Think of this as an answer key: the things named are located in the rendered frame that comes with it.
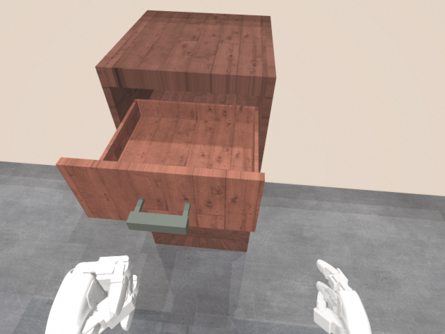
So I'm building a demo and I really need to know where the drawer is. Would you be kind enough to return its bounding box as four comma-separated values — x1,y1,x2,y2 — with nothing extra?
56,99,265,232

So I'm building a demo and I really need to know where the left robot hand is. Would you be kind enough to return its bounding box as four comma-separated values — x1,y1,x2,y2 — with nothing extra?
45,255,140,334

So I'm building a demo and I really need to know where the cabinet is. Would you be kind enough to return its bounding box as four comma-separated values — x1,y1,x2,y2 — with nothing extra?
95,10,277,252

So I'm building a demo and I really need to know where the handle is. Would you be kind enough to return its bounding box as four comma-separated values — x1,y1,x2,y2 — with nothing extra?
126,198,191,234

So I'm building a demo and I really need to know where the right robot hand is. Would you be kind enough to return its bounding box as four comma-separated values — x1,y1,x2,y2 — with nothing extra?
314,260,372,334

